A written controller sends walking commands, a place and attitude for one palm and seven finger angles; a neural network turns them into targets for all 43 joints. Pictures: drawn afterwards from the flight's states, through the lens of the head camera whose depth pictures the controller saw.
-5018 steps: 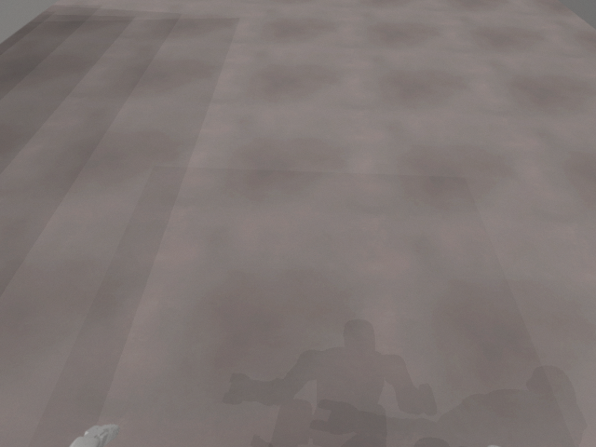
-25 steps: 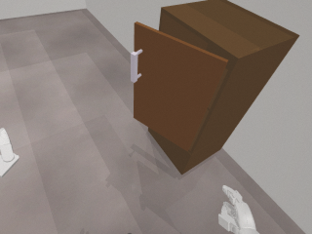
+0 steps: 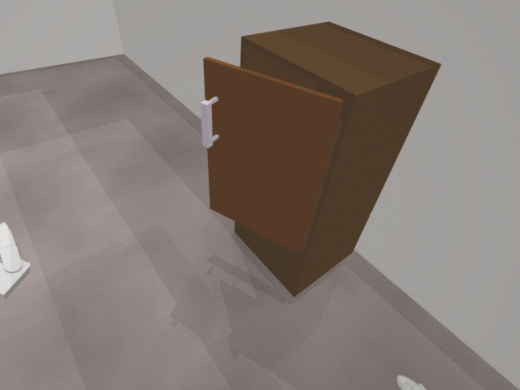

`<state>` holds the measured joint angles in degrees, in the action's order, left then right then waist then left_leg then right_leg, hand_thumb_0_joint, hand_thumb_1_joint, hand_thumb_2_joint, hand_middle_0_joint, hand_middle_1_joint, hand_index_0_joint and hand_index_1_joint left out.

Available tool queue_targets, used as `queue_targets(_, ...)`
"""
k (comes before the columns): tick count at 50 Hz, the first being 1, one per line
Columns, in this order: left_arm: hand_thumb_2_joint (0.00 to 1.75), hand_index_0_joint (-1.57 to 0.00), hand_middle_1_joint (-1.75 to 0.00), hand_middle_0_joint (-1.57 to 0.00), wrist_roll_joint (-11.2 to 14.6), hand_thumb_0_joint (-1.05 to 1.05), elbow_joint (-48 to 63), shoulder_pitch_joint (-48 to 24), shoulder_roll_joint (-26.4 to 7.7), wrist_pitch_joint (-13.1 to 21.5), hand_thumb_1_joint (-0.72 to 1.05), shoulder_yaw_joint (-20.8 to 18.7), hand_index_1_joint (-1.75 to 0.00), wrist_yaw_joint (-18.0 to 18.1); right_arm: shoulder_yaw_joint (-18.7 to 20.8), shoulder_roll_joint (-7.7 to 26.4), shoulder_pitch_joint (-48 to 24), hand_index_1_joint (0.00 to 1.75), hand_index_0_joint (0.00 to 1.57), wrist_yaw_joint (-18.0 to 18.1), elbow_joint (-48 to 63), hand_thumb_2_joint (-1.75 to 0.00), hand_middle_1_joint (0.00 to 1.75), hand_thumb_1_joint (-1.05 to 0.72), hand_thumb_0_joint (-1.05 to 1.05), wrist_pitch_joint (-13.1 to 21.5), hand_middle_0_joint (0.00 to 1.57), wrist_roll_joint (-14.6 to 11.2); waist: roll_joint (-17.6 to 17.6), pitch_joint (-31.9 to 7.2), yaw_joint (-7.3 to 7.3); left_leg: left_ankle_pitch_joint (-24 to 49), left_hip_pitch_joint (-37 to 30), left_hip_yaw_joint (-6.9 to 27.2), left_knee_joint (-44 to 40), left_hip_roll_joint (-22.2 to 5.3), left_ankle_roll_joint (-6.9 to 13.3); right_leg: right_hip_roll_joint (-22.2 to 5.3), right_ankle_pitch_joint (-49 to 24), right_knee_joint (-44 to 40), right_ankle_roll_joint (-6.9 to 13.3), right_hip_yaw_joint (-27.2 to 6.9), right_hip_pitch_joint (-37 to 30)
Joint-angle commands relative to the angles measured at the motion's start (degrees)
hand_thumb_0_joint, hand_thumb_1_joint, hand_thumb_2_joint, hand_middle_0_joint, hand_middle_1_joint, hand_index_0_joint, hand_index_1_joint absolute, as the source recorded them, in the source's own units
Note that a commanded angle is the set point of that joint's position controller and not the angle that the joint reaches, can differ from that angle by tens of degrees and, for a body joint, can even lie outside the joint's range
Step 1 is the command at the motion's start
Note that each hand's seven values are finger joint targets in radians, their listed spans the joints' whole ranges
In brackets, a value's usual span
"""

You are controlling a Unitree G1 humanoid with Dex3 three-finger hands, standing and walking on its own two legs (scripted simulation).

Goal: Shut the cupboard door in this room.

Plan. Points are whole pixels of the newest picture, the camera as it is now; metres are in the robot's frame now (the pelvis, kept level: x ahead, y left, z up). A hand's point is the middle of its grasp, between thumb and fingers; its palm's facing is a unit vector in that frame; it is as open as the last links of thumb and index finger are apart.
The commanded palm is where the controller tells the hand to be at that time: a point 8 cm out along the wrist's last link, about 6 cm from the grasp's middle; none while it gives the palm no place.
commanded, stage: stop stepping back and stand still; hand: left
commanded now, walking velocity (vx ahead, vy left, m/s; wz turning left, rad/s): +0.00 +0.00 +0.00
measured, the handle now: (211, 122) +0.85 +0.13 -0.02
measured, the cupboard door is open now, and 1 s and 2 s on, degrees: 21 21 21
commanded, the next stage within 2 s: let the arm hang, fingers relaxed in 1.22 s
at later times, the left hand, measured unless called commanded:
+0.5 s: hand out of the picture +0.11 +0.31 +0.18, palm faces +0.52 -0.76 -0.40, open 7.4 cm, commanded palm +0.07 +0.34 +0.19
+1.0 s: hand out of the picture +0.11 +0.35 +0.17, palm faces +0.46 -0.77 -0.44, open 7.4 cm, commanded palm +0.05 +0.37 +0.19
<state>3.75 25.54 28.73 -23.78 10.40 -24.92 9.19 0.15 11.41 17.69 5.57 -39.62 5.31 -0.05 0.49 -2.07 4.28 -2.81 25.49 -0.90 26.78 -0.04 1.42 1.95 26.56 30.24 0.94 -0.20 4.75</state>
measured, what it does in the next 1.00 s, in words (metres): walks backwards: left foot, then right foot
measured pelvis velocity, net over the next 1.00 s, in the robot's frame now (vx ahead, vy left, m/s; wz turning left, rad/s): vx -0.10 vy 0.08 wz -0.02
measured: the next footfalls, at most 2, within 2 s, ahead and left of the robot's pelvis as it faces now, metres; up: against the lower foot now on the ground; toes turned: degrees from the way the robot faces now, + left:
left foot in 0.48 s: +0.05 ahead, +0.15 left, +0.00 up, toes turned +1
right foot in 0.72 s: -0.08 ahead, -0.04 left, +0.00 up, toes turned -1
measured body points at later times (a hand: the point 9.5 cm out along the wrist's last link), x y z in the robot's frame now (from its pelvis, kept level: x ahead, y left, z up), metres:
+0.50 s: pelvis -0.05 +0.04 -0.01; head -0.07 +0.06 +0.44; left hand +0.08 +0.35 +0.21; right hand +0.12 -0.19 -0.07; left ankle +0.04 +0.13 -0.73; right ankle -0.07 -0.13 -0.73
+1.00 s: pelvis -0.10 +0.08 +0.01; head -0.11 +0.09 +0.46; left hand +0.08 +0.39 +0.19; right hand +0.02 -0.18 -0.09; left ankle +0.01 +0.15 -0.73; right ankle -0.11 -0.05 -0.72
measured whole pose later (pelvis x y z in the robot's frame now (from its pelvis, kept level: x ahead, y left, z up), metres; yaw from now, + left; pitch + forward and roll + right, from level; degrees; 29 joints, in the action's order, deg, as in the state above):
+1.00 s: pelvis -0.10 +0.08 +0.01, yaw -1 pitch -2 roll -2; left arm 2.0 22.5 29.4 -23.0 10.6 -25.4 9.6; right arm 0.0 12.5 16.2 5.4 -39.7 4.2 -0.4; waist -0.8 -0.2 1.0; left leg -6.5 20.2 -3.0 27.9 0.8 3.5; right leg 1.9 21.8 33.1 -0.1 -0.9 11.9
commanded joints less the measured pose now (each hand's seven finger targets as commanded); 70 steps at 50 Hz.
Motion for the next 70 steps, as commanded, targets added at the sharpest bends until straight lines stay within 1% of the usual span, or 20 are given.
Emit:
queue_targets(1, 0.9, -0.2, -0.3, -0.2, 0.47, 0.0, 16.81, 5.64, -13.23, 4.93, 0.9, -8.76, -0.3, 0.19, 2.32, 6.83, -8.56, 0.3, 0.2, -0.62, 11.75, -0.9, 0.3, -0.9, 0.0, 4.53, 0.2, 0.62, -8.8, -5.69, -3.96, -22.99, -11.04, 2.25, -8.5, -2.34, -4.47, 0.75, 2.08, -11.18, 2.48, 1.37, 5.83)
queue_targets(5, 0.9, -0.2, -0.3, -0.2, 1.14, 0.0, 15.22, 3.43, -10.97, 3.63, 0.9, -7.29, -0.3, 0.8, 2.51, 6.89, -7.48, 0.3, 0.2, -0.75, 9.74, -0.9, 0.3, -0.9, 0.0, 3.15, 0.2, 1.19, 1.99, -2.38, -2.68, -11.97, -20.92, 2.05, 11.15, -1.22, -3.02, -9.8, 6.58, -16.62, 7.27, -8.96, 25.84)
queue_targets(9, 0.9, -0.2, -0.3, -0.2, -0.17, 0.0, 11.33, -9.19, -10.15, 3.17, 0.9, -3.84, -0.3, 0.9, 2.3, 8.01, -8.81, 0.3, 0.2, 0.71, 9.23, -0.9, 0.3, -0.9, 0.0, 3.74, 0.2, 0.5, -5.77, 4.69, -1.52, -22.48, -19.77, 7.96, -1.25, -4.38, -2.76, -2.19, 8.35, -9.38, 2.05, -2.4, 27.5)
queue_targets(12, 0.9, -0.2, -0.3, -0.2, -0.59, 0.0, 12.21, -11.14, -12.18, 3.57, 0.9, -6.0, -0.3, 0.61, 1.69, 8.34, -11.24, 0.3, 0.2, 1.04, 10.8, -0.9, 0.3, -0.9, 0.0, 4.47, 0.2, 0.37, -17.05, 2.3, -4.08, -43.28, -5.72, 15.97, -24.37, -8.88, -4.71, 5.73, 6.17, 4.72, -0.02, 3.76, 9.37)
queue_targets(15, 0.9, -0.2, -0.3, -0.2, -0.31, 0.0, 14.37, -4.63, -11.77, 3.99, 0.9, -6.26, -0.3, -0.65, 2.09, 6.38, -10.38, 0.3, 0.2, -0.53, 11.9, -0.9, 0.3, -0.9, 0.0, 4.26, 0.2, 0.5, -13.16, -3.83, -5.53, -34.8, -2.94, 5.72, -19.6, -5.87, -6.66, 5.48, 4.51, 0.75, 1.78, 4.91, -0.18)
queue_targets(17, 0.9, -0.2, -0.3, -0.2, -0.07, 0.0, 16.73, 2.65, -13.96, 4.21, 0.9, -9.19, -0.3, -1.02, 3.3, 6.21, -9.48, 0.3, 0.2, -1.64, 12.52, -0.9, 0.3, -0.9, 0.0, 3.28, 0.2, -0.16, 3.6, -5.51, -4.66, -18.6, -17.51, -3.95, 11.33, 2.56, -4.77, -6.33, 12.83, -16.41, 6.37, -11.0, 20.04)
queue_targets(18, 0.9, -0.2, -0.3, -0.2, 0.38, 0.0, 19.45, 4.67, -12.36, 3.77, 0.9, -7.57, -0.3, -1.27, 3.92, 6.65, -9.73, 0.3, 0.2, -1.94, 11.86, -0.9, 0.3, -0.9, 0.0, 1.94, 0.2, -0.03, 10.35, -1.14, -4.67, -14.23, -17.49, 2.16, 28.62, 1.69, -4.27, -15.98, 19.27, -21.03, 11.95, -24.22, 33.83)
queue_targets(19, 0.9, -0.2, -0.3, -0.2, -0.23, 0.0, 20.8, 3.08, -12.46, 3.26, 0.9, -7.94, -0.3, -1.12, 3.48, 6.29, -9.55, 0.3, 0.2, -2.31, 11.1, -0.9, 0.3, -0.9, 0.0, 0.66, 0.2, 0.38, 12.62, 2.75, -4.1, -14.06, -9.63, 4.3, 34.37, -0.32, -3.86, -18.98, 18.48, -21.78, 14.38, -26.11, 34.36)
queue_targets(25, 0.9, -0.2, -0.3, -0.2, -2.19, 0.0, 11.24, -12.37, -10.16, 4.76, 0.9, -4.42, -0.3, 1.72, 2.57, 8.98, -9.54, 0.3, 0.2, 0.5, 11.12, -0.9, 0.3, -0.9, 0.0, 4.6, 0.2, -1.12, -9.82, 0.31, -4.48, -9.14, -14.76, 11.13, -6.42, -10.74, 1.34, -0.75, -11.33, 0.63, -1.35, -4.73, 14.87)
queue_targets(27, 0.9, -0.2, -0.3, -0.2, -1.75, 0.0, 9.06, -10.09, -9.56, 4.6, 0.9, -4.74, -0.3, 0.92, 1.93, 8.41, -9.67, 0.3, 0.2, 0.61, 10.62, -0.9, 0.3, -0.9, 0.0, 5.26, 0.2, -0.59, -15.72, 0.18, -3.48, -40.12, -6.62, 19.22, -20.26, -13.66, 0.61, 1.0, -2.24, 9.3, -2.52, -1.33, 10.17)
queue_targets(33, 0.9, -0.2, -0.3, -0.2, -2.21, 0.0, 18.18, -2.79, -9.03, 4.13, 0.9, -3.79, -0.3, 0.67, 1.4, 6.48, -10.17, 0.3, 0.2, -1.4, 12.86, -0.9, 0.3, -0.9, 0.0, 5.25, 0.2, 0.15, -12.44, -4.09, -4.33, -32.36, -4.2, 6.7, -16.7, -8.38, -1.42, 1.23, -3.65, -2.39, 0.15, 3.25, 0.05)
queue_targets(37, 0.9, -0.2, -0.3, -0.2, -0.74, 0.0, 16.16, 3.32, -14.31, 3.31, 0.9, -10.65, -0.3, 1.22, 1.88, 5.92, -9.43, 0.3, 0.2, -2.17, 12.33, -0.9, 0.3, -0.9, 0.0, 2.12, 0.2, 1.05, 2.11, -4.42, -3.78, -15.63, -9.17, 1.58, 7.21, -1.9, -3.11, -13.03, 4.63, -17.13, 7.25, -15.83, 12.15)
queue_targets(39, 0.9, -0.2, -0.3, -0.2, -0.14, 0.0, 11.61, 5.22, -10.78, 2.26, 0.9, -8.45, -0.3, 1.52, 2.19, 5.8, -8.18, 0.3, 0.2, -1.89, 11.38, -0.9, 0.3, -0.9, 0.0, 0.11, 0.2, 0.12, 7.77, -0.09, -3.28, -13.39, -6.81, 1.91, 13.72, -1.98, -2.83, -15.73, 7.02, -17.59, 9.06, -17.14, 17.47)
queue_targets(44, 0.9, -0.2, -0.3, -0.2, -1.18, 0.0, 9.04, -1.44, -10.62, 3.99, 0.9, -6.51, -0.3, 1.69, 1.87, 7.42, -9.87, 0.3, 0.2, -0.08, 10.84, -0.9, 0.3, -0.9, 0.0, 1.7, 0.2, -0.4, -3.02, 1.91, -3.43, -13.6, -12.58, 6.96, -2.75, -6.23, 0.15, -5.34, -3.07, -8.35, 1.37, -6.89, 17.07)
queue_targets(47, 0.9, -0.2, -0.3, -0.2, -2.1, 0.0, 10.62, -3.84, -10.66, 4.54, 0.9, -6.36, -0.3, 1.14, 1.25, 8.2, -10.89, 0.3, 0.2, 0.63, 10.93, -0.9, 0.3, -0.9, 0.0, 3.21, 0.2, -0.03, -14.06, 2.3, -3.97, -41.02, -1.13, 18.31, -22.3, -12.49, 1.0, 1.19, -1.26, 4.21, -1.2, 0.33, 6.99)
queue_targets(52, 0.9, -0.2, -0.3, -0.2, -2.48, 0.0, 14.33, -2.41, -10.3, 4.37, 0.9, -5.03, -0.3, 0.81, 1.92, 7.34, -8.92, 0.3, 0.2, -0.36, 11.53, -0.9, 0.3, -0.9, 0.0, 4.28, 0.2, 0.22, -11.71, -2.08, -4.29, -32.44, -2.1, 8.93, -18.28, -8.18, -1.25, 0.82, -4.26, -3.68, 0.11, 2.05, -0.43)
queue_targets(59, 0.9, -0.2, -0.3, -0.2, -0.41, 0.0, 11.48, 4.77, -10.02, 3.14, 0.9, -7.05, -0.3, 1.25, 2.08, 6.32, -9.1, 0.3, 0.2, -1.14, 11.51, -0.9, 0.3, -0.9, 0.0, 1.18, 0.2, 0.28, 1.57, -1.44, -3.26, -14.29, -12.34, 3.02, 2.67, -3.07, -1.91, -9.97, 3.18, -15.85, 5.22, -11.24, 16.42)
queue_targets(65, 0.9, -0.2, -0.3, -0.2, -1.29, 0.0, 10.55, -3.38, -9.64, 3.7, 0.9, -4.72, -0.3, 1.34, 1.32, 7.33, -10.35, 0.3, 0.2, 0.03, 11.64, -0.9, 0.3, -0.9, 0.0, 1.8, 0.2, -0.21, -6.68, 0.96, -3.34, -24.62, -11.86, 10.29, -11.14, -8.54, -0.17, -2.41, 0.37, -8.3, 0.65, -3.42, 14.7)
queue_targets(66, 0.9, -0.2, -0.3, -0.2, -5.69, 0.0, -32.04, -3.27, 1.49, -5.8, 0.9, 18.07, -0.3, -7.57, 3.71, 19.89, -13.33, 0.3, 0.2, -5.41, -0.01, -0.9, 0.3, -0.9, 0.0, 4.53, 0.2, 0.2, -9.42, 6.36, -1.63, -9.93, -2.76, 15.39, -2.85, -11.26, 1.71, -4.5, -7.94, 3.23, 0.89, 0.52, 17.7)
queue_targets(70, 0.9, -0.2, -0.3, -0.2, -4.94, 0.0, -39.68, -7.22, 0.87, -11.63, 0.9, 18.31, -0.3, -9.12, 2.54, 17.77, -9.76, 0.3, 0.2, -4.62, 0.34, -0.9, 0.3, -0.9, 0.0, -1.12, 0.2, 0.96, -0.2, -0.03, -3.37, -18.96, -2.93, 19.89, -11.18, -14.22, 4.44, -2.84, 1.09, 12.01, 0.92, -1.69, 14.39)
